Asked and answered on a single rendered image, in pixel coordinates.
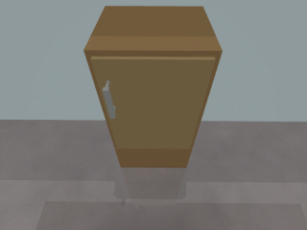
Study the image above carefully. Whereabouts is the handle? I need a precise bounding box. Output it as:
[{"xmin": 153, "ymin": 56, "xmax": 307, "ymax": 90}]
[{"xmin": 103, "ymin": 80, "xmax": 116, "ymax": 119}]

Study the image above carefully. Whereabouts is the cupboard door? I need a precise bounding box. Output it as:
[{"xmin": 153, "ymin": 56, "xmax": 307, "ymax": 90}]
[{"xmin": 90, "ymin": 56, "xmax": 216, "ymax": 150}]

